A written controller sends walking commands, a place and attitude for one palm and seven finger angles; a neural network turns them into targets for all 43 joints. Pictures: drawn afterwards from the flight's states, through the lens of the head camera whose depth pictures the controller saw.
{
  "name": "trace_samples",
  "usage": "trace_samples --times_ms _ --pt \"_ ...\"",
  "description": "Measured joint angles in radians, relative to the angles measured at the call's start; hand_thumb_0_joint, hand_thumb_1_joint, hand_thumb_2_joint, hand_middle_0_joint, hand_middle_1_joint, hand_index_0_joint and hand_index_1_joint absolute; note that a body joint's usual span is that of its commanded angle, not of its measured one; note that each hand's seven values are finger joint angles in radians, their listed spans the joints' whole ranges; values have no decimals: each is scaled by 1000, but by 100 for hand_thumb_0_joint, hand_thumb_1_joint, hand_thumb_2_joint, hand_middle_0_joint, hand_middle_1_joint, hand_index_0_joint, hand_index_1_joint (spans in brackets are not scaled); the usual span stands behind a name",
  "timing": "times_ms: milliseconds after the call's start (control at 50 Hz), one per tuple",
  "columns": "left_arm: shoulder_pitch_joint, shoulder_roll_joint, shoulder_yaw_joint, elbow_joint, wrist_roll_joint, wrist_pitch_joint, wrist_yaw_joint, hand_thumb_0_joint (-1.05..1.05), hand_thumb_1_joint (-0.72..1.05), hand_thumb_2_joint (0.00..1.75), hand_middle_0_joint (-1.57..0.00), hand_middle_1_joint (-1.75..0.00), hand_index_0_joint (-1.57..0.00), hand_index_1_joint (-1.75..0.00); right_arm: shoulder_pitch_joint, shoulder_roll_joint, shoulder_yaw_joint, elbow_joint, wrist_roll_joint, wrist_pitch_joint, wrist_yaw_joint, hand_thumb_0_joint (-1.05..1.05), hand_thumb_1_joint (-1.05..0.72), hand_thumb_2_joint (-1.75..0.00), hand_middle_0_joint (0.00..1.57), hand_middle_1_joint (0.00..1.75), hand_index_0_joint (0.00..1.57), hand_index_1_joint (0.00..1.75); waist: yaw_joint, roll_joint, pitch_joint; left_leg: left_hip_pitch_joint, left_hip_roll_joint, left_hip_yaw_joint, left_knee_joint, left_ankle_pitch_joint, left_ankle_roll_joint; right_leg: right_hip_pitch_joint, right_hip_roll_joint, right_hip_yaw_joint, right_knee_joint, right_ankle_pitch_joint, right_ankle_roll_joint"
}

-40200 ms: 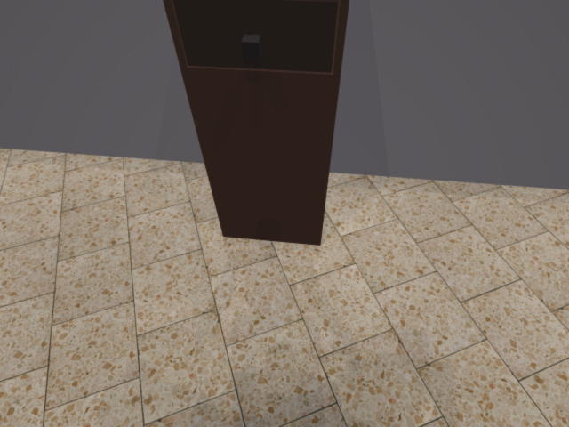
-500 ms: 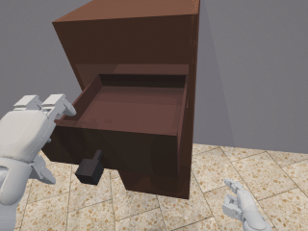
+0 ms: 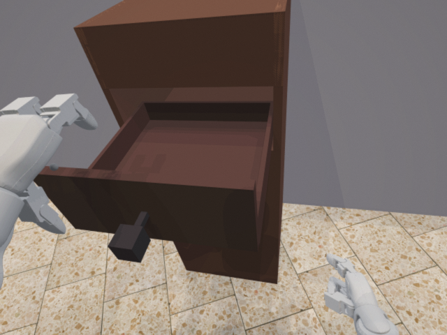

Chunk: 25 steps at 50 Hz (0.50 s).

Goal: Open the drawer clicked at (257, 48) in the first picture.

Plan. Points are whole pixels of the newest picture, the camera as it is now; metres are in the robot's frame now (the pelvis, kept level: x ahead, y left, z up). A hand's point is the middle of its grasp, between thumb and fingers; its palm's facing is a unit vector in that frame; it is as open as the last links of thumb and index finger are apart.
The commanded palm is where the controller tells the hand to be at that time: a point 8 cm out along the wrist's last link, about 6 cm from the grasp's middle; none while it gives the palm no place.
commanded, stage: draw the hand back to the body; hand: left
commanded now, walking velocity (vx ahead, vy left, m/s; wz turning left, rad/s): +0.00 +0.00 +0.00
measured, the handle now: (135, 232) +0.23 +0.19 +0.11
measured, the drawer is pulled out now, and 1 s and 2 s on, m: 0.29 0.29 0.29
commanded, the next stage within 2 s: step back with the hand held close in 1.70 s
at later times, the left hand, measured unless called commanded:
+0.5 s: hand (62, 183) +0.22 +0.24 +0.24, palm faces +0.23 -0.06 -0.97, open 13.9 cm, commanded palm +0.16 +0.25 +0.32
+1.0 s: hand (52, 159) +0.21 +0.21 +0.30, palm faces +0.50 -0.80 -0.32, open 12.9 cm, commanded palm +0.17 +0.27 +0.31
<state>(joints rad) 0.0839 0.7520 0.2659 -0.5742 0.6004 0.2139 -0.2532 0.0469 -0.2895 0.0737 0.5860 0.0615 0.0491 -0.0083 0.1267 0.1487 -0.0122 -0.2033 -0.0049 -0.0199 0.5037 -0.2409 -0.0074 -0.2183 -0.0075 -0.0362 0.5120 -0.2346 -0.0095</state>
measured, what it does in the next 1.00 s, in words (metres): stands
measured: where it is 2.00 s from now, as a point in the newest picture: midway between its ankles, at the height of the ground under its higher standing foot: outside the picture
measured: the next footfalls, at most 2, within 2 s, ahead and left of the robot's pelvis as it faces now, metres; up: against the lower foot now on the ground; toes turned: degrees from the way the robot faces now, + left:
none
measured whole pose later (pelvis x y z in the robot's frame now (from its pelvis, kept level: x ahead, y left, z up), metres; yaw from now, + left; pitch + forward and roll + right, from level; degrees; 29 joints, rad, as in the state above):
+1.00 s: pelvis +0.03 +0.00 +0.00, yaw -1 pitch -5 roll -1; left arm 0.28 0.39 0.45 -0.78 -0.06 -0.15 0.10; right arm 0.22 -0.20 0.06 0.66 0.01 -0.15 -0.07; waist 0.07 0.04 0.02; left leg -0.12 0.03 -0.02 0.48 -0.29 -0.01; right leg -0.11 0.03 -0.03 0.42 -0.23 -0.02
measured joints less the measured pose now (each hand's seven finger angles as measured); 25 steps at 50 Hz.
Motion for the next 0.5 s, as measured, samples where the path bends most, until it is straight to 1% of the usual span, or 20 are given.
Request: trace_samples --times_ms 40,100,180,200,260,340,420,500 --pt "-6 -14 -16 5 0 0 -12 0 -49 30 -32 -120 -32 -120 0 0 2 -5 1 -4 1 1 -91 -90 20 30 20 30 0 -2 5 -8 0 0 3 1 0 -8 0 0 3 1 0" --pt "-5 -34 -58 -10 20 -5 -22 0 -49 30 -32 -120 -32 -120 3 3 4 -9 -7 -5 0 1 -91 -90 20 30 20 30 0 -8 9 -12 -3 1 6 0 2 -13 -3 1 9 -1 1" --pt "6 -32 -102 -62 45 -19 -11 0 -49 30 -32 -120 -32 -120 6 6 3 -5 -15 -5 1 1 -91 -90 20 30 20 30 -1 -10 6 -9 -4 4 13 -8 5 -10 -4 4 12 -7 3" --pt "9 -25 -102 -71 49 -24 -5 0 -49 30 -32 -120 -32 -120 5 8 3 -3 -17 -2 3 1 -91 -90 20 30 20 30 -1 -11 3 -8 -5 5 12 -9 6 -10 -5 5 13 -8 3" --pt "7 8 -74 -79 44 -24 15 0 -49 30 -32 -120 -32 -120 3 12 2 1 -14 5 9 1 -91 -90 20 30 20 30 0 -9 -5 -7 -4 8 15 -14 6 -8 -4 8 14 -11 5" --pt "9 20 -4 -52 12 -1 27 0 -49 30 -32 -120 -32 -120 -1 13 3 -4 -2 19 19 1 -91 -90 20 30 20 30 -1 -4 -8 -11 -3 11 13 -13 7 -13 -3 11 9 -8 6" --pt "51 -6 28 -55 -7 22 18 0 -49 30 -32 -120 -32 -120 2 8 6 -21 6 26 22 1 -91 -90 20 30 20 30 1 -5 -5 -16 -4 13 9 -10 9 -20 -4 13 7 -5 8" --pt "117 -34 -6 -100 -3 17 9 0 -49 30 -32 -120 -32 -120 9 3 7 -32 1 23 11 1 -91 -90 20 30 20 30 6 -12 -1 -17 -6 12 13 -14 11 -19 -6 12 10 -9 9"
